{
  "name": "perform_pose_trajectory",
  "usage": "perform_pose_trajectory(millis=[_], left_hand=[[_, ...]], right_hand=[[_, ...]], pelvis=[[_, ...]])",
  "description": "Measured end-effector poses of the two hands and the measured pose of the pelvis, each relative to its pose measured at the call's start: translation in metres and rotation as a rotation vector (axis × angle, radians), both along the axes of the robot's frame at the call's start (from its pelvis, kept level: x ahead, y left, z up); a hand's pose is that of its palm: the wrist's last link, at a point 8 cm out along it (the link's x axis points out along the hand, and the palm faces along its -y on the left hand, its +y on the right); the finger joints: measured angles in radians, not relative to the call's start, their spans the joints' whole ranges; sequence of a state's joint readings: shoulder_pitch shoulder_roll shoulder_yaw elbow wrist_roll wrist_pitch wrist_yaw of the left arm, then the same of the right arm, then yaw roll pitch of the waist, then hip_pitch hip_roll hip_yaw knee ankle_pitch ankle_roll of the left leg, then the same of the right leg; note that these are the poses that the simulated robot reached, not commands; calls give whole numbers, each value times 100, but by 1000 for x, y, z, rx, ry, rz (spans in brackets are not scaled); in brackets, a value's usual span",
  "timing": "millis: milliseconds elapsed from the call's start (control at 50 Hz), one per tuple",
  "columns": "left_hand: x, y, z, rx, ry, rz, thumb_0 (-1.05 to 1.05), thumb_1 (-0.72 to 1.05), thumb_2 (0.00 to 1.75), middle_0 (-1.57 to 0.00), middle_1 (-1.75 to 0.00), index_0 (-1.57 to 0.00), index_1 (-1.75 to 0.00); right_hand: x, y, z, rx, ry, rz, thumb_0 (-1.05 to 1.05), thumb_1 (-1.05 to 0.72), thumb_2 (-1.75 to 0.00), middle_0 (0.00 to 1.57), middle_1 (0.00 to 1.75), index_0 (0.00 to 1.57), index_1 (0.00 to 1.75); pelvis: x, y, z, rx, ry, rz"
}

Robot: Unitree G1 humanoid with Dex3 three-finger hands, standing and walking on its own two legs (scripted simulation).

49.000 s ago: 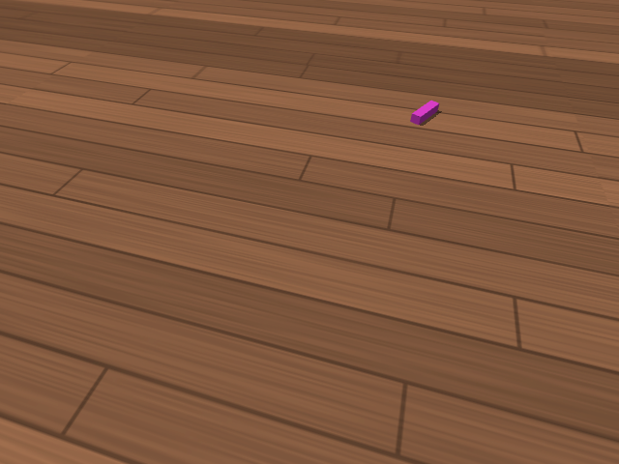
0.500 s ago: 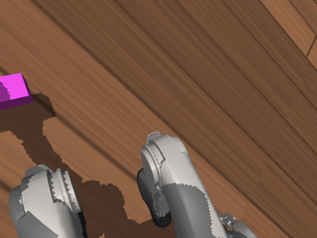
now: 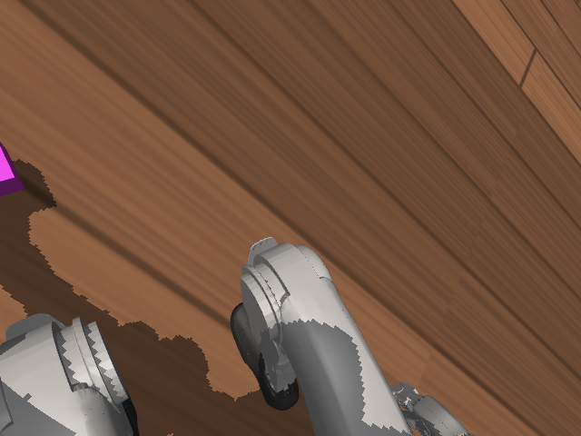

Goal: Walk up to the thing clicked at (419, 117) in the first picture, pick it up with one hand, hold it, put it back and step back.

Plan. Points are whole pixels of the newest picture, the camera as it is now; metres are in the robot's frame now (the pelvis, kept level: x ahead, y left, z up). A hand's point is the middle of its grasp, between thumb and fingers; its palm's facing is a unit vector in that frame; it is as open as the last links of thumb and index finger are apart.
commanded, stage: rest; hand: left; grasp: from above
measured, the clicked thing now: out of the picture +0.48 +0.33 -0.26
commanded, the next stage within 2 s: open in 0.78 s
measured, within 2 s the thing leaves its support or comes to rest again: rests again in 0.48 s
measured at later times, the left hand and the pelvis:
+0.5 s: hand out of the picture +0.47 +0.31 -0.24, palm faces -0.43 -0.14 -0.89, open 9.1 cm; pelvis +0.00 +0.00 +0.00, yaw -2 degrees
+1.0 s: hand out of the picture +0.48 +0.31 -0.25, palm faces -0.43 -0.14 -0.89, open 9.2 cm; pelvis -0.01 +0.00 +0.00, yaw -2 degrees
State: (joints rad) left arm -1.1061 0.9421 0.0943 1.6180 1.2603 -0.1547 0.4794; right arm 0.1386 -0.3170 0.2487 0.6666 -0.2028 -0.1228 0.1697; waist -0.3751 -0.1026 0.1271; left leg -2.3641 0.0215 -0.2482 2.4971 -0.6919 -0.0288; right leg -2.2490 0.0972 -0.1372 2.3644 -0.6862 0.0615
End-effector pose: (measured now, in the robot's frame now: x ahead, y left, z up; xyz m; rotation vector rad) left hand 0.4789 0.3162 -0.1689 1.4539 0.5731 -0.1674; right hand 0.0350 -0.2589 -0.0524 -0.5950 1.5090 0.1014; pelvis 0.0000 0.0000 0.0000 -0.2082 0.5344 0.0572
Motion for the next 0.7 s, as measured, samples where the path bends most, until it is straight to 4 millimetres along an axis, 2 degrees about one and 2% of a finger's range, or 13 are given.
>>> perform_pose_trajectory(millis=[700], left_hand=[[1, -1, -22, -6, -10, 16, 0, 15, 41, -73, -52, -76, -47]], right_hand=[[-7, 16, 14, 26, 0, 61, 0, -90, -90, 21, 30, 20, 30]], pelvis=[[-3, 5, 0, -34, -33, -17]])
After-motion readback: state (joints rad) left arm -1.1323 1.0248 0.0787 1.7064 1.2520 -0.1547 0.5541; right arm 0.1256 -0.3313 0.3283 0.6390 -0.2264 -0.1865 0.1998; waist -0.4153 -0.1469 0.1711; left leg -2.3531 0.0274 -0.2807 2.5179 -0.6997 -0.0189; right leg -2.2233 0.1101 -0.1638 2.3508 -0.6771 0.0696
